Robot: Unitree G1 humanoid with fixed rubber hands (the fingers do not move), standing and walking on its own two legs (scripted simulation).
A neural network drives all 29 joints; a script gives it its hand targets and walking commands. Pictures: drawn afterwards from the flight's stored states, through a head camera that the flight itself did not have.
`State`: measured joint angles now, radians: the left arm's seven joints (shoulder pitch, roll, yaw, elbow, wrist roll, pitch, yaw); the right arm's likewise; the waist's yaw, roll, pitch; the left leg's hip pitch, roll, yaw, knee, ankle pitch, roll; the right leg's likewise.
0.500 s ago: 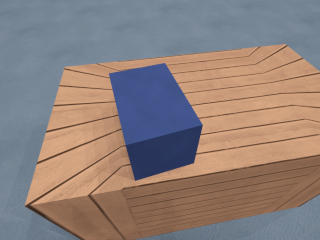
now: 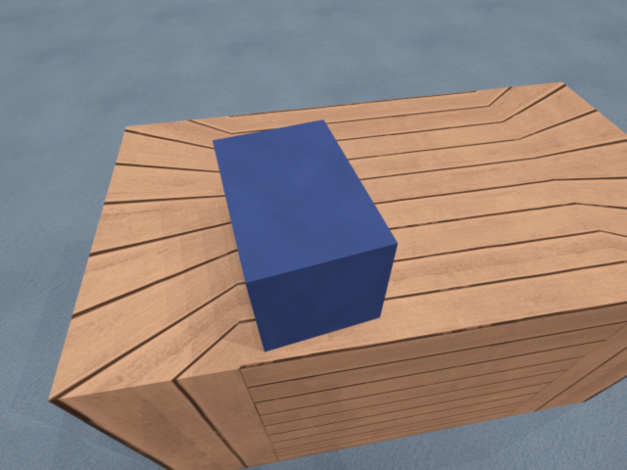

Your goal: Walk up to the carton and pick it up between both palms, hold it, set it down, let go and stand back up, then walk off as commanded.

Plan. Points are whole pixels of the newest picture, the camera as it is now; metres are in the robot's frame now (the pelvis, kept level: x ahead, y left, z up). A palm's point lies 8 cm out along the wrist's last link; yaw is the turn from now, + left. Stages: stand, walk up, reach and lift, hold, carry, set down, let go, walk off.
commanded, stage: stand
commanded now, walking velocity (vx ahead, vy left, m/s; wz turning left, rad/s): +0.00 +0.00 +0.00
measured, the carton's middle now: (295, 228) +0.47 +0.05 +0.02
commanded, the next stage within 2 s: walk off in 0.86 s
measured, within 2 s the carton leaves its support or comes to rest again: neither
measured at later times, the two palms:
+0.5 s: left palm out of the picture +0.08 +0.29 -0.12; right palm out of the picture +0.08 -0.29 -0.12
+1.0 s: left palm out of the picture +0.09 +0.29 -0.12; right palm out of the picture +0.09 -0.29 -0.12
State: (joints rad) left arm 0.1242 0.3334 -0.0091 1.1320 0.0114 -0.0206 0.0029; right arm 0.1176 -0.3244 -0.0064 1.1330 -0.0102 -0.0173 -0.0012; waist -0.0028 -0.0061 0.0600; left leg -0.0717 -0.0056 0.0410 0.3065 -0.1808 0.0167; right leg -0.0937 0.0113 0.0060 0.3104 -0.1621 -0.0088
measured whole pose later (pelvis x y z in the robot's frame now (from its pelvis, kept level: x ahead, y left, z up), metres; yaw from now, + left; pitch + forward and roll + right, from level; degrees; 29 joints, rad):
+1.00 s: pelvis +0.02 +0.00 +0.00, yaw +0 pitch -3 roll +0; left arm 0.11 0.33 -0.01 1.13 0.01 -0.02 0.01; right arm 0.11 -0.32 0.00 1.13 -0.01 -0.02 0.00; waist -0.01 -0.01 0.05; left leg -0.05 0.00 0.04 0.30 -0.20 0.02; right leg -0.07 0.01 0.01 0.29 -0.18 -0.01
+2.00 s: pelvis -0.21 +0.05 -0.03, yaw +1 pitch -2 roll -3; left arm 0.17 0.49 0.09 0.83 0.01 0.09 0.02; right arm 0.19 -0.32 -0.07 0.71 -0.01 0.01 -0.05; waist 0.00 -0.12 0.23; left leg -0.36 -0.02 -0.01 0.69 -0.30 0.05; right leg -0.40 0.14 0.22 1.19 -0.48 0.00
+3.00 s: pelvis -0.37 -0.07 -0.02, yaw +11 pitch -3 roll -2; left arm 0.22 0.38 0.08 0.90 0.03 -0.04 -0.01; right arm 0.36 -0.41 -0.10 0.93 -0.03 -0.01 0.04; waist -0.03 0.02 0.08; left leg -0.29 0.02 -0.06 0.70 -0.45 0.06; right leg -0.27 0.03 -0.18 0.47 -0.16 -0.09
